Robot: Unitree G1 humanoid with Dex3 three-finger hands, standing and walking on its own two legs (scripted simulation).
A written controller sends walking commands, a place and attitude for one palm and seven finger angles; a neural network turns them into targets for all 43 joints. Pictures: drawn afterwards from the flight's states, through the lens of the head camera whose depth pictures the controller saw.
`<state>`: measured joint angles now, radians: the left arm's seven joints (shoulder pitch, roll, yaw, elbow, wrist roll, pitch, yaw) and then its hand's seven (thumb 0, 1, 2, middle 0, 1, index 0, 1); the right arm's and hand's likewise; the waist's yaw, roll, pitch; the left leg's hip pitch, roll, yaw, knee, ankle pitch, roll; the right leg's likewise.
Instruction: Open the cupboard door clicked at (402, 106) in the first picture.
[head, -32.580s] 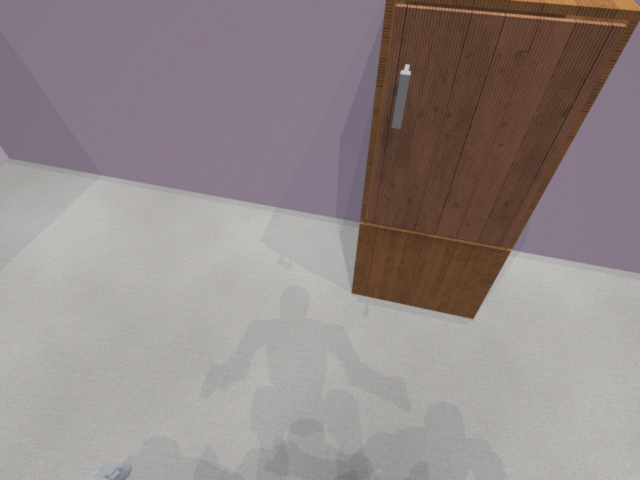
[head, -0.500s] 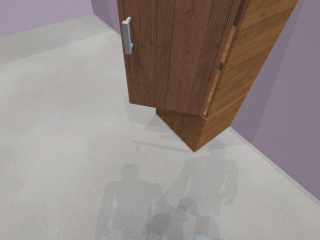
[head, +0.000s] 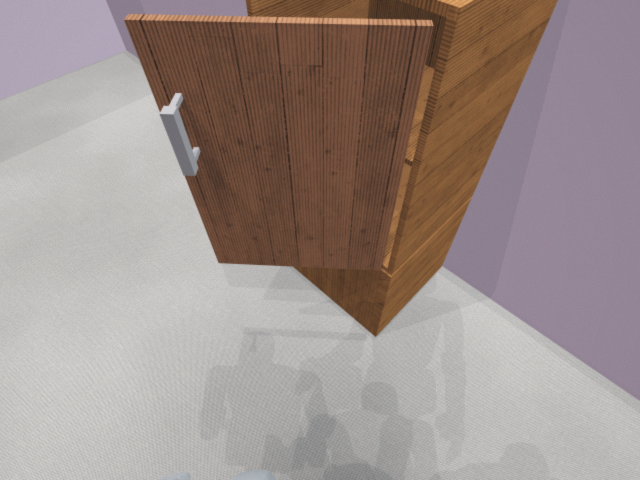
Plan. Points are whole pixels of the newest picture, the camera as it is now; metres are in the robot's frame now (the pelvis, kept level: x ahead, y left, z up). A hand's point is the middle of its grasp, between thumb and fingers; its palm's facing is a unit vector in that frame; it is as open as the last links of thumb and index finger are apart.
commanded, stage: come to a stop and stand still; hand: left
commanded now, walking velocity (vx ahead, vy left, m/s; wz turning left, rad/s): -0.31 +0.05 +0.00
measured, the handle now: (184, 135) +0.61 +0.25 +0.07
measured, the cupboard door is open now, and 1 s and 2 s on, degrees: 41 41 41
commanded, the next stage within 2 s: look again from close up in 1.00 s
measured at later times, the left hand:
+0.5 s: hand out of the picture +0.05 +0.22 -0.18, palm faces +0.00 -0.98 -0.22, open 7.4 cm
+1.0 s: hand out of the picture +0.02 +0.16 -0.18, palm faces +0.00 -0.98 -0.20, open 7.3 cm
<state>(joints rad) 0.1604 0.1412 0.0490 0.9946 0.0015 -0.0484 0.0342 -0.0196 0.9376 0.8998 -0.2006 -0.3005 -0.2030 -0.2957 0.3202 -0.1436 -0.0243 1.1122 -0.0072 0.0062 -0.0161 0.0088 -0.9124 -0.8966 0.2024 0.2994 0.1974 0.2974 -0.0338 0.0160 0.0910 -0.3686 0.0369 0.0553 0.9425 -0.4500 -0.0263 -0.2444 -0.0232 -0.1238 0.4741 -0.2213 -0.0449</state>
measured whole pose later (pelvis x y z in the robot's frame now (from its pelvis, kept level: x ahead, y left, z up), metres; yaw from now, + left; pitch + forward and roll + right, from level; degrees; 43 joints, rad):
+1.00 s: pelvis +0.00 -0.01 +0.00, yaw -1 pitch -1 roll +0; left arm 0.23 0.16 0.01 1.12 0.00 0.01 0.03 0.01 0.93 0.90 -0.20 -0.30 -0.20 -0.30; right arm 0.25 -0.14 -0.02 1.15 -0.02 0.01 -0.03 0.01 -0.91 -0.90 0.20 0.30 0.20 0.30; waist -0.02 0.00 0.05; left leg -0.21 0.04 0.03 0.45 -0.22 -0.03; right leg -0.08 0.01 -0.06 0.42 -0.32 -0.03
